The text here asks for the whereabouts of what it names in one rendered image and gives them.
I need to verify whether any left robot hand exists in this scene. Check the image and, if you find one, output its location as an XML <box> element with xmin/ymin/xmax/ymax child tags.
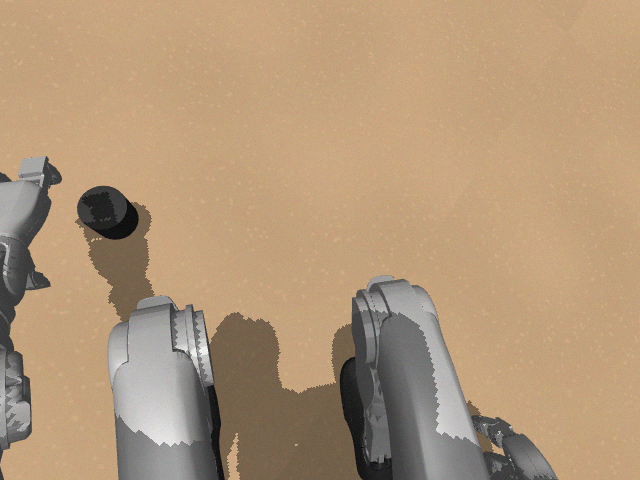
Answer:
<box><xmin>0</xmin><ymin>156</ymin><xmax>62</xmax><ymax>290</ymax></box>

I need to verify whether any left robot foot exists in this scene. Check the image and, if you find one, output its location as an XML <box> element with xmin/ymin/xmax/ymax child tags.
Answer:
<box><xmin>207</xmin><ymin>385</ymin><xmax>225</xmax><ymax>480</ymax></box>

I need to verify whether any left robot arm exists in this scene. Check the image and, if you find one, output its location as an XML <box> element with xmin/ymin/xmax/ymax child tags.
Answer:
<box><xmin>0</xmin><ymin>236</ymin><xmax>32</xmax><ymax>480</ymax></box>

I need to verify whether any tin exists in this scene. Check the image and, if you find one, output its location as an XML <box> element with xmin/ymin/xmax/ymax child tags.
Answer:
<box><xmin>77</xmin><ymin>186</ymin><xmax>139</xmax><ymax>240</ymax></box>

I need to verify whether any right robot foot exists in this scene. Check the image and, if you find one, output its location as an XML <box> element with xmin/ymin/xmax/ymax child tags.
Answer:
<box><xmin>340</xmin><ymin>357</ymin><xmax>393</xmax><ymax>480</ymax></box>

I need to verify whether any right robot hand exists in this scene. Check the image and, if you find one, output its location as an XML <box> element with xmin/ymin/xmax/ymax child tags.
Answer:
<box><xmin>471</xmin><ymin>415</ymin><xmax>558</xmax><ymax>480</ymax></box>

